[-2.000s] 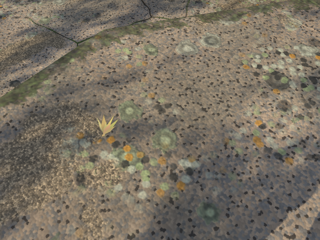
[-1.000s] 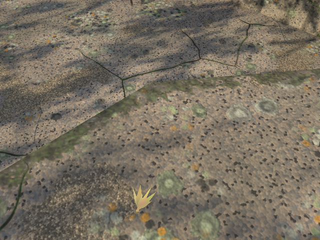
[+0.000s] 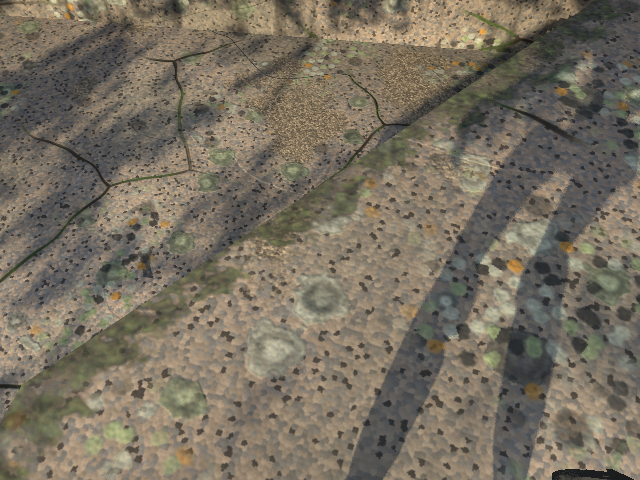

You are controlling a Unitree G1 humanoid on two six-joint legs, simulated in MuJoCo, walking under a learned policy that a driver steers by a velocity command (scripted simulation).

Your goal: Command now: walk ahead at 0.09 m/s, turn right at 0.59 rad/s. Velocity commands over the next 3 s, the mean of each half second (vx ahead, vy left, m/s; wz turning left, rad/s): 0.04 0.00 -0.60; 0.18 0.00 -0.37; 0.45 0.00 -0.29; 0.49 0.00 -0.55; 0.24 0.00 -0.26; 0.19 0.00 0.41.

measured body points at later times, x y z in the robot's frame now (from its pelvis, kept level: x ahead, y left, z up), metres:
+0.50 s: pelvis +0.02 -0.04 +0.01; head +0.05 -0.09 +0.46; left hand +0.25 +0.19 -0.05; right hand +0.10 -0.37 -0.10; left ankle +0.08 +0.11 -0.65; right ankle +0.02 -0.13 -0.73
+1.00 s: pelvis +0.09 -0.05 +0.02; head +0.11 -0.04 +0.47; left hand +0.37 +0.10 -0.08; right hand -0.02 -0.31 -0.10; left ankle +0.09 +0.09 -0.73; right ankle +0.08 -0.22 -0.68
